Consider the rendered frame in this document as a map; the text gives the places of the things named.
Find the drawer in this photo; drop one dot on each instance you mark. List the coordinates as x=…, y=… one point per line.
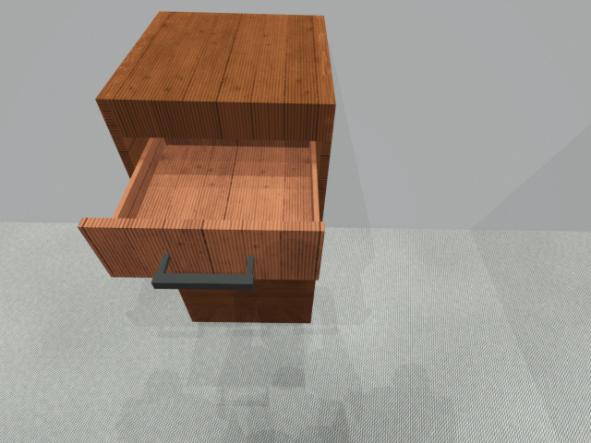
x=209, y=203

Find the cabinet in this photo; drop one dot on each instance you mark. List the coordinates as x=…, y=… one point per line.
x=228, y=76

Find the handle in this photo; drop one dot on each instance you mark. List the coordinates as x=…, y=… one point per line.
x=201, y=281

